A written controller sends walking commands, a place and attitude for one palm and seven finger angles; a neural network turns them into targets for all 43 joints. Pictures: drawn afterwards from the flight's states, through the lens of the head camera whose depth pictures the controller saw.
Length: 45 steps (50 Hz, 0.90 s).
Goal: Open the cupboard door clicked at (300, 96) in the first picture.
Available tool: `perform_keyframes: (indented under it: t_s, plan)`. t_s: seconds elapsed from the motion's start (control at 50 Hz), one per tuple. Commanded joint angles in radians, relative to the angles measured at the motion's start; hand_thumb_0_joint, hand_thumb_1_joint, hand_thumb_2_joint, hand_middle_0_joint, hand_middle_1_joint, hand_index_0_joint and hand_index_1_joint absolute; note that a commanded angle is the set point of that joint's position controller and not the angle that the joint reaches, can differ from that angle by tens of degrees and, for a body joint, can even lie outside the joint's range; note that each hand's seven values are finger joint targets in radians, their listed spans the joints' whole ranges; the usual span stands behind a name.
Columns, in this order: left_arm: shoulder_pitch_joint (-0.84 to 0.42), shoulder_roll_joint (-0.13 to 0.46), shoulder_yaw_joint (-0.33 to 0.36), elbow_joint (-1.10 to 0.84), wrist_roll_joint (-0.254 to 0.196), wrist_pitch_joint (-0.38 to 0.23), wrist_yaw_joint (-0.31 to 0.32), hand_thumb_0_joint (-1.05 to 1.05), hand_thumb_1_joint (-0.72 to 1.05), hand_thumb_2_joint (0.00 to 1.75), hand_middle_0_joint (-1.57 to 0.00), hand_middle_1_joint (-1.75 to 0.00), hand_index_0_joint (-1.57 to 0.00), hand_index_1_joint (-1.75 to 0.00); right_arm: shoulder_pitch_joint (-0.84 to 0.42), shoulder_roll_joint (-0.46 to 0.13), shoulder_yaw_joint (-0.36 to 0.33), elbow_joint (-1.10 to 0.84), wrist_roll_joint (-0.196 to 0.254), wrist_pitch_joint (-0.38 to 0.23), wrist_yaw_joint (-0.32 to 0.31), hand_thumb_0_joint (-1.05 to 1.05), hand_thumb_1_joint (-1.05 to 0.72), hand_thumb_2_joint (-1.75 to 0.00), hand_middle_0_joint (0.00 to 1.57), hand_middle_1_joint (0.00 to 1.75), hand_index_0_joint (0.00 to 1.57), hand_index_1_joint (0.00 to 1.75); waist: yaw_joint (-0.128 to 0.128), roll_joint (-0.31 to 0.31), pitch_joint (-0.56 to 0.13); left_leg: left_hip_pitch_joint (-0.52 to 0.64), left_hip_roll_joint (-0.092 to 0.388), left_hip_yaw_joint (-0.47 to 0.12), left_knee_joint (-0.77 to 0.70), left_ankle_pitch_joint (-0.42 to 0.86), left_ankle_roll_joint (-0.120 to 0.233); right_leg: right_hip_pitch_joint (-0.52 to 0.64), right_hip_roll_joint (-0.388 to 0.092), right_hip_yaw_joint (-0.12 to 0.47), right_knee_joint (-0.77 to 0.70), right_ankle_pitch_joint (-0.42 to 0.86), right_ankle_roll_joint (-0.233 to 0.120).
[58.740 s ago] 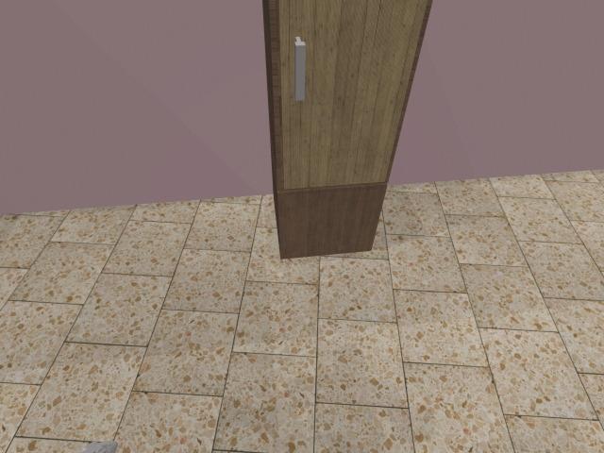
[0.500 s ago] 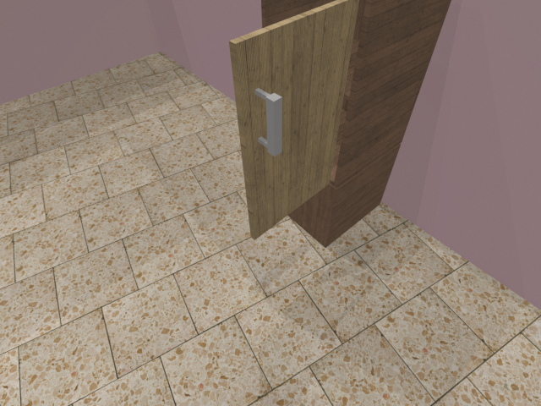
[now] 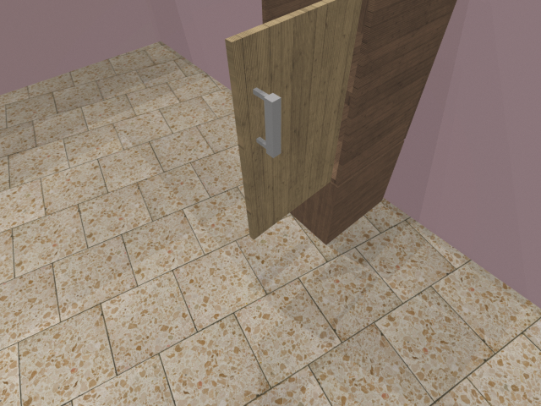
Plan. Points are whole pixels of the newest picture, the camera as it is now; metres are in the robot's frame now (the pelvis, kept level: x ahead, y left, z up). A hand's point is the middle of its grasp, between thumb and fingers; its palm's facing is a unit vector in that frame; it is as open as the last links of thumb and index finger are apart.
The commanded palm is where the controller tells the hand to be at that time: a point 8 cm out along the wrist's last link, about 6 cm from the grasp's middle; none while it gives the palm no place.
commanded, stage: look to check the result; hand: left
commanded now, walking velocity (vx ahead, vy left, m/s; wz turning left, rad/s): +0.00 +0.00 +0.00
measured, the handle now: (266, 123) +0.62 +0.05 +0.06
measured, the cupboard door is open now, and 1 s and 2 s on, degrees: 93 93 93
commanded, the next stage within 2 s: stand and wait in 0.28 s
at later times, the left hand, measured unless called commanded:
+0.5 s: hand out of the picture +0.11 +0.23 -0.15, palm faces -0.02 -0.94 -0.34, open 7.4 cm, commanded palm none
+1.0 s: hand out of the picture +0.10 +0.23 -0.16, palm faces -0.03 -0.94 -0.33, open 7.4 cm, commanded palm none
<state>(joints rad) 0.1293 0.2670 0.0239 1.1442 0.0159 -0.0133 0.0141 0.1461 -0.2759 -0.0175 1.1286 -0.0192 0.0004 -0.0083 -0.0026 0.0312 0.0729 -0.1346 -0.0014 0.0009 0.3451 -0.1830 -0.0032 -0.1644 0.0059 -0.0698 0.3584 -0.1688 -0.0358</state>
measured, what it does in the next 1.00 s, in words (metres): stands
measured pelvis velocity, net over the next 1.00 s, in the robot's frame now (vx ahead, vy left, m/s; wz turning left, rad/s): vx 0.03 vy -0.01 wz -0.01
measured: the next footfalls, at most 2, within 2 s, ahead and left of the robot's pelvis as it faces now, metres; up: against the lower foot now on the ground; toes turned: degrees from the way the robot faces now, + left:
none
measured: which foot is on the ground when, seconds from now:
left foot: down 0.00-1.00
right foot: down 0.00-1.00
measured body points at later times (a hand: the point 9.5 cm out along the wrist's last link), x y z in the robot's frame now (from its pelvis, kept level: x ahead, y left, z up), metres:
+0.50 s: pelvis +0.02 -0.01 +0.00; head +0.04 -0.02 +0.45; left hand +0.11 +0.28 -0.13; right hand +0.09 -0.29 -0.15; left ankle +0.00 +0.12 -0.75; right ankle +0.02 -0.09 -0.75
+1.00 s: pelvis +0.03 -0.01 +0.00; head +0.05 -0.02 +0.45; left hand +0.10 +0.27 -0.13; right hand +0.08 -0.29 -0.15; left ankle +0.00 +0.12 -0.75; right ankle +0.02 -0.09 -0.75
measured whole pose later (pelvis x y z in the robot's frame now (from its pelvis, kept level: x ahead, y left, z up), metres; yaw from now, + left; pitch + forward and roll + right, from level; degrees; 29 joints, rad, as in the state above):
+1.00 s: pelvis +0.03 -0.01 +0.00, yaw -1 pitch -1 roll +0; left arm 0.11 0.30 0.01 1.14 0.01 -0.02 0.01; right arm 0.13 -0.31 -0.01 1.14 -0.01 0.00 -0.01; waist -0.01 0.02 0.06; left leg -0.07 0.02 0.01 0.28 -0.19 -0.02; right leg -0.10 0.03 -0.06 0.30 -0.18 -0.05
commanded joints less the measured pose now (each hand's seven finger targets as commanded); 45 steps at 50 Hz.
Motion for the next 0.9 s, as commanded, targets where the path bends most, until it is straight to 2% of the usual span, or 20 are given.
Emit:
perform_keyframes:
  t_s: [0.0, 0.22, 0.28, 0.34, 0.38, 0.44, 0.52, 0.54, 0.6, 0.84, 0.88]
  plan:
    - [-0.033, 0.196, 0.034, -0.057, -0.005, -0.025, 0.006, 0.00, 0.90, 0.90, -0.20, -0.30, -0.20, -0.30, -0.004, -0.174, -0.021, -0.047, -0.002, -0.014, -0.010, 0.00, -0.90, -0.90, 0.20, 0.30, 0.20, 0.30, -0.006, -0.030, -0.088, 0.005, 0.111, -0.086, -0.063, 0.105, 0.027, 0.049, -0.137, 0.135, -0.080, 0.068, -0.022]
    - [-0.062, 0.230, 0.031, -0.059, -0.007, -0.029, 0.006, 0.00, 0.90, 0.90, -0.20, -0.30, -0.20, -0.30, -0.043, -0.213, -0.019, -0.052, 0.000, -0.015, -0.010, 0.00, -0.90, -0.90, 0.20, 0.30, 0.20, 0.30, -0.006, -0.033, -0.110, 0.040, 0.120, -0.082, -0.073, 0.158, 0.021, 0.085, -0.142, 0.131, -0.082, 0.178, -0.019]
    - [-0.069, 0.235, 0.032, -0.062, -0.006, -0.029, 0.007, 0.00, 0.90, 0.90, -0.20, -0.30, -0.20, -0.30, -0.046, -0.213, -0.018, -0.052, 0.000, -0.015, -0.009, 0.00, -0.90, -0.90, 0.20, 0.30, 0.20, 0.30, -0.006, -0.019, -0.106, 0.039, 0.120, -0.080, -0.078, 0.160, 0.019, 0.090, -0.143, 0.134, -0.084, 0.183, -0.019]
    - [-0.068, 0.237, 0.032, -0.065, -0.005, -0.029, 0.006, 0.00, 0.90, 0.90, -0.20, -0.30, -0.20, -0.30, -0.052, -0.221, -0.018, -0.056, 0.001, -0.015, -0.010, 0.00, -0.90, -0.90, 0.20, 0.30, 0.20, 0.30, -0.003, -0.034, -0.099, 0.043, 0.122, -0.078, -0.082, 0.151, 0.020, 0.083, -0.139, 0.132, -0.091, 0.165, -0.017]
    - [-0.073, 0.238, 0.031, -0.066, -0.006, -0.029, 0.006, 0.00, 0.90, 0.90, -0.20, -0.30, -0.20, -0.30, -0.050, -0.218, -0.017, -0.053, 0.000, -0.017, -0.009, 0.00, -0.90, -0.90, 0.20, 0.30, 0.20, 0.30, -0.005, -0.021, -0.104, 0.043, 0.122, -0.077, -0.083, 0.163, 0.018, 0.092, -0.142, 0.135, -0.088, 0.186, -0.017]
    - [-0.069, 0.240, 0.033, -0.069, -0.005, -0.031, 0.007, 0.00, 0.90, 0.90, -0.20, -0.30, -0.20, -0.30, -0.049, -0.220, -0.018, -0.057, 0.003, -0.017, -0.011, 0.00, -0.90, -0.90, 0.20, 0.30, 0.20, 0.30, -0.003, -0.042, -0.109, 0.050, 0.122, -0.075, -0.083, 0.165, 0.019, 0.098, -0.139, 0.133, -0.091, 0.199, -0.016]
    - [-0.073, 0.240, 0.031, -0.071, -0.007, -0.030, 0.006, 0.00, 0.90, 0.90, -0.20, -0.30, -0.20, -0.30, -0.048, -0.220, -0.017, -0.055, 0.001, -0.018, -0.011, 0.00, -0.90, -0.90, 0.20, 0.30, 0.20, 0.30, -0.005, -0.024, -0.109, 0.051, 0.122, -0.075, -0.086, 0.170, 0.017, 0.104, -0.142, 0.138, -0.090, 0.210, -0.017]
    - [-0.067, 0.240, 0.032, -0.072, -0.006, -0.031, 0.007, 0.00, 0.90, 0.90, -0.20, -0.30, -0.20, -0.30, -0.047, -0.220, -0.016, -0.055, 0.003, -0.017, -0.011, 0.00, -0.90, -0.90, 0.20, 0.30, 0.20, 0.30, -0.003, -0.040, -0.102, 0.052, 0.122, -0.072, -0.083, 0.167, 0.018, 0.097, -0.139, 0.134, -0.095, 0.206, -0.016]
    - [-0.068, 0.238, 0.030, -0.071, -0.008, -0.032, 0.008, 0.00, 0.90, 0.90, -0.20, -0.30, -0.20, -0.30, -0.040, -0.220, -0.018, -0.054, 0.001, -0.018, -0.013, 0.00, -0.90, -0.90, 0.20, 0.30, 0.20, 0.30, -0.005, -0.025, -0.113, 0.060, 0.124, -0.070, -0.081, 0.192, 0.017, 0.108, -0.142, 0.137, -0.086, 0.250, -0.018]
    - [-0.048, 0.231, 0.031, -0.069, -0.008, -0.031, 0.009, 0.00, 0.90, 0.90, -0.20, -0.30, -0.20, -0.30, -0.029, -0.211, -0.018, -0.050, 0.004, -0.016, -0.016, 0.00, -0.90, -0.90, 0.20, 0.30, 0.20, 0.30, -0.004, -0.046, -0.101, 0.068, 0.124, -0.063, -0.080, 0.171, 0.019, 0.099, -0.137, 0.133, -0.098, 0.230, -0.017]
    - [-0.052, 0.229, 0.028, -0.067, -0.009, -0.030, 0.008, 0.00, 0.90, 0.90, -0.20, -0.30, -0.20, -0.30, -0.025, -0.206, -0.018, -0.045, 0.002, -0.015, -0.015, 0.00, -0.90, -0.90, 0.20, 0.30, 0.20, 0.30, -0.007, -0.033, -0.092, 0.058, 0.122, -0.067, -0.086, 0.149, 0.017, 0.094, -0.138, 0.140, -0.103, 0.195, -0.017]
